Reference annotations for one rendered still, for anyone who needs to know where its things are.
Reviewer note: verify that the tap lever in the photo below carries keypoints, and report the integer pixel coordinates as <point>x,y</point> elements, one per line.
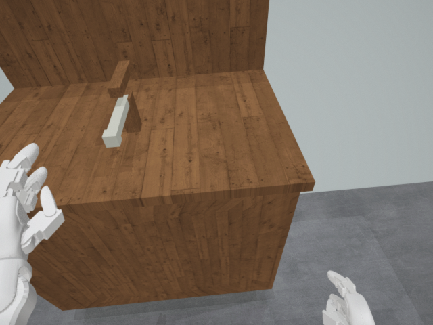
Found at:
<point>112,135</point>

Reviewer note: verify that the right robot hand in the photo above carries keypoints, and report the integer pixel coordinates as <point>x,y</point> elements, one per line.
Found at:
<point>353,310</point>

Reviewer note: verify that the counter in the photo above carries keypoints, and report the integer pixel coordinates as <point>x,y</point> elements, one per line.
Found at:
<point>199,197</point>

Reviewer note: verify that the left robot hand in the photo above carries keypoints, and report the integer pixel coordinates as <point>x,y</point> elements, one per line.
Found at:
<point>18,196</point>

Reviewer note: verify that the left robot forearm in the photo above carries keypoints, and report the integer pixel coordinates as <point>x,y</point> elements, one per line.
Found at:
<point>18,297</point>

